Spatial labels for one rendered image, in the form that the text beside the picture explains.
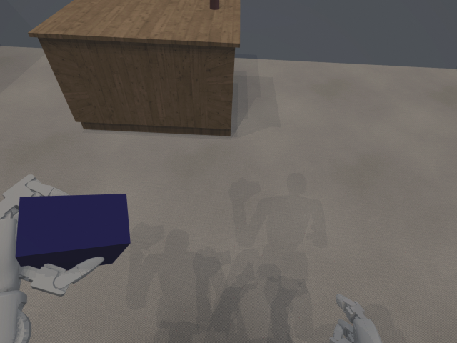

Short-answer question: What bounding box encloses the robot left hand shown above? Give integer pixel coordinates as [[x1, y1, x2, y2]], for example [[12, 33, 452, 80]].
[[0, 174, 105, 297]]

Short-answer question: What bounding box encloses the robot left forearm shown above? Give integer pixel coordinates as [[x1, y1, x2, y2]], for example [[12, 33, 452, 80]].
[[0, 290, 31, 343]]

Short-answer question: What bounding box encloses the table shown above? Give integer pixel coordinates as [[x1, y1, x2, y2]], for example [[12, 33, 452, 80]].
[[28, 0, 240, 136]]

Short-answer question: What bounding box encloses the robot right hand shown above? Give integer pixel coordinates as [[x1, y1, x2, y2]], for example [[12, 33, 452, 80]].
[[329, 294, 382, 343]]

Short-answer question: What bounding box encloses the sponge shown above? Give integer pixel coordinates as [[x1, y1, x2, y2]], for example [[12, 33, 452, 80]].
[[16, 194, 131, 271]]

